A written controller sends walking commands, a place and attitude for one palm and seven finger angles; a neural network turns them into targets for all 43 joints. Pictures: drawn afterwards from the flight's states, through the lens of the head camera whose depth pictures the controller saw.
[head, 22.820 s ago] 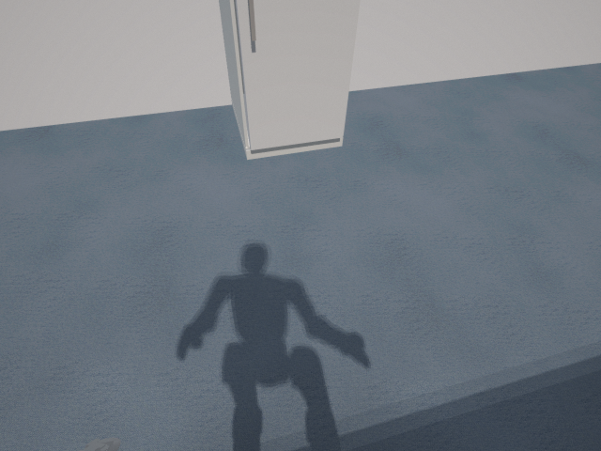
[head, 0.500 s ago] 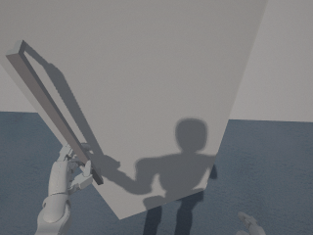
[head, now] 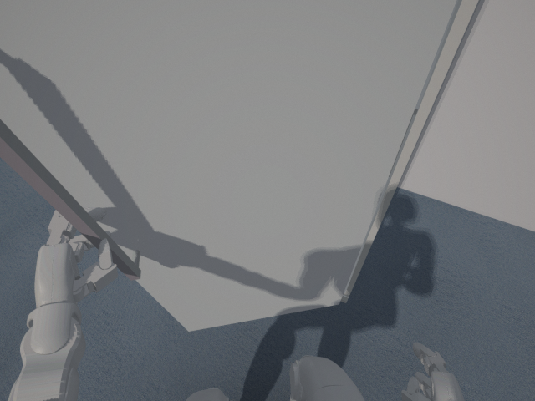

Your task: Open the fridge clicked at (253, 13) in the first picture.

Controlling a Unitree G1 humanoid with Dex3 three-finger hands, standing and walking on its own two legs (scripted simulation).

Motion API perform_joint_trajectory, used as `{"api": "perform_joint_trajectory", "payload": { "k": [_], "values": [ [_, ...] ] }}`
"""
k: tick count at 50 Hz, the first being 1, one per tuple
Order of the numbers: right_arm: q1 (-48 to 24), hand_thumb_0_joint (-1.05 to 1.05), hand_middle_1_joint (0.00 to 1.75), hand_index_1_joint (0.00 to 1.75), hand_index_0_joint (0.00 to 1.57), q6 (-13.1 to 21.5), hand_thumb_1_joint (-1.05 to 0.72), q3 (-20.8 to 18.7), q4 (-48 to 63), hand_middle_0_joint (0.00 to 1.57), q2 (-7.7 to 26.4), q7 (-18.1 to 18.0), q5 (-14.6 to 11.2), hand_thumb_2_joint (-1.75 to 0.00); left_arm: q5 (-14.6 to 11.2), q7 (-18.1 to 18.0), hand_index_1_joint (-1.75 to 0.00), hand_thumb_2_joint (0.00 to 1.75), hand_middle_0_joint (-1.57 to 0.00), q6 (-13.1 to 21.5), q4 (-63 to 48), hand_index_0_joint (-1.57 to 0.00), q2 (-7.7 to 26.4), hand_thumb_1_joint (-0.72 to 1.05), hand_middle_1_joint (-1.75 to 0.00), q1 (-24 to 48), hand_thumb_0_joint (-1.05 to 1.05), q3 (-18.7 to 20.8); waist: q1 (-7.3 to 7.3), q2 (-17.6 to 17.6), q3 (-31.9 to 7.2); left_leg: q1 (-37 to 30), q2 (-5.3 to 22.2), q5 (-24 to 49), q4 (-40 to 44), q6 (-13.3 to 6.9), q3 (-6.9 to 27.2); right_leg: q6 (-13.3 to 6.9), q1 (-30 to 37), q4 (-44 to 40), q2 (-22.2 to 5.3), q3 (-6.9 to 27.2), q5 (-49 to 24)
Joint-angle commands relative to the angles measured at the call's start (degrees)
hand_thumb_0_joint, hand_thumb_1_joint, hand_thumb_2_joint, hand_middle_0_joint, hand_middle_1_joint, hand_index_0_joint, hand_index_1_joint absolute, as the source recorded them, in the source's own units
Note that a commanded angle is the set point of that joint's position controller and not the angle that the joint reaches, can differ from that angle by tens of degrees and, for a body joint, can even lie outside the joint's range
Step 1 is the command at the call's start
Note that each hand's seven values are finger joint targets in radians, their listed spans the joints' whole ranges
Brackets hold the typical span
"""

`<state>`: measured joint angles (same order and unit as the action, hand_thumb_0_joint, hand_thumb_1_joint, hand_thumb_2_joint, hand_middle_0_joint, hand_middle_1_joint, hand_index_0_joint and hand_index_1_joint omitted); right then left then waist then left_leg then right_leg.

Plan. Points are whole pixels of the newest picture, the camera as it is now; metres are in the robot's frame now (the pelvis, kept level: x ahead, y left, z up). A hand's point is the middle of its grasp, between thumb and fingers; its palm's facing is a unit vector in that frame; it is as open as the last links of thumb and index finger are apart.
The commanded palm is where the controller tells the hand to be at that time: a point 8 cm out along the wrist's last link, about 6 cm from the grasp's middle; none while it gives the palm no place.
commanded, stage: walk backward, drawing the door open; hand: left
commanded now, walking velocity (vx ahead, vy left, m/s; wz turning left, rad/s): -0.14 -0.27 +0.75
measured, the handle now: (69, 194) +0.35 +0.26 +0.14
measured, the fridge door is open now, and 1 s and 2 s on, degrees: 36 74 70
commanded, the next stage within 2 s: stop walking and hold the door back in 0.62 s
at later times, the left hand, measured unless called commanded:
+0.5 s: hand (152, 380) +0.15 +0.14 +0.06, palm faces +0.67 -0.67 -0.33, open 7.0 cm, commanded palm +0.09 +0.15 +0.06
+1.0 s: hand out of the picture +0.07 +0.04 +0.06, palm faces +0.85 -0.42 -0.32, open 7.0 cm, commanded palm +0.04 +0.07 +0.07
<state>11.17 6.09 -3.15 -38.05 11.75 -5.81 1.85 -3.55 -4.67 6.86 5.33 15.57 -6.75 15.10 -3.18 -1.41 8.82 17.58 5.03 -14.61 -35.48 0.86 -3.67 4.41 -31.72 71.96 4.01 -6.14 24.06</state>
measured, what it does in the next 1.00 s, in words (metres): steps to the right, turning left: right foot, then left foot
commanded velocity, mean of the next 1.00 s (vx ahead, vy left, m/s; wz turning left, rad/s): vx -0.06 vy -0.09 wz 0.53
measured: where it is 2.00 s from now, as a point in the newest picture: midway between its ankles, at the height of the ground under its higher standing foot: outside the picture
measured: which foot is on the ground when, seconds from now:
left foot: down 0.00-0.12, up 0.14-0.36, down 0.38-0.66, up 0.68-1.00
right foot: up 0.00-0.10, down 0.12-0.38, up 0.40-0.62, down 0.64-1.00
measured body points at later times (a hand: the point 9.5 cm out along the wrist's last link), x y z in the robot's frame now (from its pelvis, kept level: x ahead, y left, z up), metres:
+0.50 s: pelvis +0.00 -0.22 +0.02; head +0.05 -0.18 +0.46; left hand +0.11 +0.17 +0.08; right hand +0.26 -0.35 -0.08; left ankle -0.05 -0.08 -0.71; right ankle +0.07 -0.31 -0.64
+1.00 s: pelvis +0.01 -0.36 +0.02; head +0.04 -0.33 +0.46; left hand +0.02 +0.06 +0.08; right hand +0.33 -0.42 -0.07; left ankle -0.08 -0.30 -0.70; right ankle +0.13 -0.39 -0.71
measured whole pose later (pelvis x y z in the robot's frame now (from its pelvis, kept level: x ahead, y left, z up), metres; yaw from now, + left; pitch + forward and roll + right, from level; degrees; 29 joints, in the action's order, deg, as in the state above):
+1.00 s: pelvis +0.01 -0.36 +0.02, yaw +45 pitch -1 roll +1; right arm 8.4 3.9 -1.1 -38.6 17.5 -6.5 -0.9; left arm 1.0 -7.2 8.6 24.1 18.2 11.1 9.0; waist 3.0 1.2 6.3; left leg 16.1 -0.6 -26.7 -41.4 0.2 -3.6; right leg -1.7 -19.4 33.3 -7.2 -12.4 12.5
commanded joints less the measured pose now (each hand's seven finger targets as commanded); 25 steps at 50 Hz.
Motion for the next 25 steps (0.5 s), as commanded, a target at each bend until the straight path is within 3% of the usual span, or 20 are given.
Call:
{"api": "perform_joint_trajectory", "payload": {
  "k": [1,2,3,4,5,6,7,8,9,10,11,15,16,17,18,19,20,22,24,25],
  "values": [
    [-5.0,0.0,0.3,0.3,0.2,2.0,-0.9,-2.0,8.1,0.2,8.3,-1.1,-0.3,-0.9,1.6,1.5,-1.4,0.9,-0.45,4.7,-13.4,-0.45,8.2,0.9,-1.4,2.0,0.0,3.2,3.4,-10.5,-7.3,7.3,18.0,-1.1,12.6,-11.6,25.5,-1.5,6.9,-18.1,-9.9,17.2,6.0],
    [-3.3,0.0,0.3,0.3,0.2,2.6,-0.9,-1.3,7.6,0.2,8.5,-1.4,-1.4,-0.9,0.7,0.8,-1.4,0.9,-0.45,4.0,-13.0,-0.45,8.0,0.9,-1.4,3.6,0.0,2.9,3.58,-9.8,-9.5,13.9,12.2,-11.2,10.8,-8.1,17.2,-1.0,20.6,-27.5,-5.5,8.4,0.5],
    [-1.9,0.0,0.3,0.3,0.2,3.1,-0.9,-1.3,8.2,0.2,8.7,-1.1,-2.2,-0.9,0.5,0.1,-1.4,0.9,-0.45,3.5,-13.3,-0.45,8.2,0.9,-1.4,6.8,0.0,2.7,3.69,-8.2,-13.6,15.5,6.4,-17.9,7.3,-4.8,12.2,-0.6,28.9,-35.6,-1.9,1.3,-2.7],
    [-0.9,0.0,0.3,0.3,0.2,3.7,-0.9,-1.1,8.7,0.2,8.4,-0.7,-3.1,-0.9,0.7,-0.3,-1.4,0.9,-0.45,3.3,-16.4,-0.45,9.7,0.9,-1.4,11.3,0.0,2.5,2.46,-5.2,-15.8,11.9,0.8,-19.4,2.9,-1.8,6.4,-1.0,27.8,-41.1,-0.9,-1.3,-2.9],
    [-0.4,0.0,0.3,0.3,0.2,4.0,-0.9,-0.9,8.8,0.2,5.9,-0.5,-3.4,-0.9,0.6,-0.5,-1.4,0.9,-0.45,3.2,-17.1,-0.45,8.6,0.9,-1.4,13.6,0.0,0.8,1.47,-0.2,-16.8,8.4,-3.9,-16.2,-6.5,0.4,3.7,-2.5,24.0,-50.4,-5.4,3.4,-2.3],
    [-0.9,0.0,0.3,0.3,0.2,3.9,-0.9,-0.8,8.6,0.2,4.0,-0.3,-3.1,-0.9,1.1,-1.3,-1.4,0.9,-0.45,3.1,-16.4,-0.45,12.3,0.9,-1.4,14.0,0.0,3.3,1.32,10.3,-17.4,11.3,-7.0,-14.5,-22.2,2.5,-0.4,-7.0,21.5,-53.9,-16.1,15.1,-5.5],
    [-2.1,0.0,0.3,0.3,0.2,4.2,-0.9,-2.5,7.8,0.2,6.2,-0.4,-2.6,-0.9,1.4,-2.0,-1.4,0.9,-0.45,2.5,-11.4,-0.45,15.5,0.9,-1.4,10.3,0.0,6.8,3.89,18.1,-19.6,16.1,-5.7,-19.7,-38.2,2.3,2.8,-13.5,22.8,-51.7,-24.1,27.1,-16.9],
    [-4.0,0.0,0.3,0.3,0.2,4.4,-0.9,-3.0,7.6,0.2,7.2,-0.5,-2.5,-0.9,1.6,-1.7,-1.4,0.9,-0.45,2.4,-13.3,-0.45,14.2,0.9,-1.4,12.7,0.0,4.4,4.06,15.2,-18.2,17.1,-4.1,-21.7,-44.7,1.7,6.0,-16.9,22.6,-48.6,-26.5,30.1,-26.7],
    [-5.0,0.0,0.3,0.3,0.2,4.2,-0.9,-2.2,7.3,0.2,6.1,-0.3,-2.3,-0.9,2.3,-1.6,-1.4,0.9,-0.45,2.9,-13.9,-0.45,13.7,0.9,-1.4,13.9,0.0,4.3,3.98,9.0,-16.8,17.4,-2.4,-21.3,-44.6,1.6,5.4,-18.1,23.8,-44.6,-25.8,24.9,-34.9],
    [-4.9,0.0,0.3,0.3,0.2,3.3,-0.9,-0.8,7.6,0.2,4.9,-0.4,-1.7,-0.9,2.7,-1.7,-1.4,0.9,-0.45,3.8,-13.6,-0.45,12.7,0.9,-1.4,13.3,0.0,4.1,3.93,7.4,-16.2,15.8,-1.5,-22.1,-38.6,1.8,4.0,-17.1,25.7,-41.4,-23.5,16.1,-41.5],
    [-4.8,0.0,0.3,0.3,0.2,2.2,-0.9,-0.2,7.7,0.2,4.9,-0.7,-1.5,-0.9,2.7,-1.9,-1.4,0.9,-0.45,4.4,-11.7,-0.45,12.5,0.9,-1.4,11.6,0.0,4.5,3.63,8.9,-16.3,13.3,-1.2,-21.5,-31.5,1.7,2.6,-15.0,26.4,-39.8,-21.9,10.5,-44.0],
    [-3.3,0.0,0.3,0.3,0.2,1.2,-0.9,0.2,9.0,0.2,5.0,-2.0,-1.1,-0.9,1.9,-2.4,-1.4,0.9,-0.45,4.4,-12.6,-0.45,11.3,0.9,-1.4,9.1,0.0,4.5,3.38,11.7,-19.4,5.6,-2.4,-11.7,-6.4,1.3,-2.8,-12.4,29.0,-37.0,-19.9,6.0,-48.5],
    [-2.3,0.0,0.3,0.3,0.2,1.2,-0.9,0.3,9.1,0.2,5.3,-2.4,-1.0,-0.9,1.8,-2.2,-1.4,0.9,-0.45,4.3,-14.4,-0.45,10.7,0.9,-1.4,9.5,0.0,3.3,2.37,9.0,-20.3,-0.1,-3.2,-6.7,2.4,0.5,-3.8,-10.7,26.9,-33.0,-18.3,4.8,-48.7],
    [0.0,0.0,0.3,0.3,0.2,1.0,-0.9,0.1,9.0,0.2,5.9,-2.6,-1.1,-0.9,1.5,-2.2,-1.4,0.9,-0.45,4.4,-16.5,-0.45,10.7,0.9,-1.4,10.2,0.0,2.7,0.01,5.2,-22.8,-13.1,-0.9,3.8,11.5,-1.3,-0.6,-7.2,18.7,-23.3,-16.8,2.1,-44.1],
    [-0.6,0.0,0.3,0.3,0.2,1.0,-0.9,-0.5,10.5,0.2,8.1,-2.6,-1.1,-0.9,0.6,-2.3,-1.4,0.9,-0.45,4.6,-19.1,-0.45,10.4,0.9,-1.4,9.5,0.0,2.5,-0.26,-9.2,-22.8,-25.9,15.4,34.4,15.7,-9.6,21.7,-0.6,0.9,-9.6,-9.0,-0.3,-15.1],
    [-1.7,0.0,0.3,0.3,0.2,0.8,-0.9,-0.2,10.7,0.2,7.9,-1.6,-1.0,-0.9,1.9,-2.3,-1.4,0.9,-0.45,5.8,-20.1,-0.45,10.9,0.9,-1.4,7.9,0.0,2.6,2.0,-17.7,-20.6,-30.6,26.7,57.6,15.0,-16.7,38.3,0.8,-8.9,-1.9,-7.0,5.1,11.9],
    [-2.3,0.0,0.3,0.3,0.2,0.8,-0.9,0.3,9.1,0.2,7.3,-0.8,-0.5,-0.9,3.4,-1.5,-1.4,0.9,-0.45,4.7,-16.3,-0.45,11.1,0.9,-1.4,1.5,0.0,2.8,1.44,-10.2,-19.7,-29.0,24.9,49.7,13.6,-15.5,35.8,-0.4,-11.1,1.2,-6.8,9.0,6.7],
    [-3.2,0.0,0.3,0.3,0.2,0.4,-0.9,-1.1,8.4,0.2,8.7,-0.6,-0.9,-0.9,3.3,-0.5,-1.4,0.9,-0.45,3.8,-18.0,-0.45,13.5,0.9,-1.4,7.1,0.0,4.6,1.66,-10.8,-14.1,-18.4,19.9,34.1,12.9,-14.2,25.5,0.1,-9.7,-3.7,-9.3,10.0,2.3],
    [-2.7,0.0,0.3,0.3,0.2,0.9,-0.9,-1.0,8.9,0.2,8.8,-0.5,-1.8,-0.9,2.5,-1.0,-1.4,0.9,-0.45,2.9,-18.2,-0.45,13.3,0.9,-1.4,9.6,0.0,5.3,2.82,-13.4,-13.8,-7.6,12.5,22.7,13.3,-9.5,14.0,-0.2,3.0,-15.0,-8.6,6.8,-3.3],
    [-1.8,0.0,0.3,0.3,0.2,1.2,-0.9,-0.7,9.3,0.2,8.6,-0.4,-2.3,-0.9,1.8,-1.1,-1.4,0.9,-0.45,2.4,-15.6,-0.45,11.7,0.9,-1.4,7.7,0.0,4.5,2.52,-16.2,-14.0,-3.7,10.2,16.9,13.5,-8.0,11.0,-0.1,8.7,-19.3,-7.1,4.7,-3.7]
  ]
}}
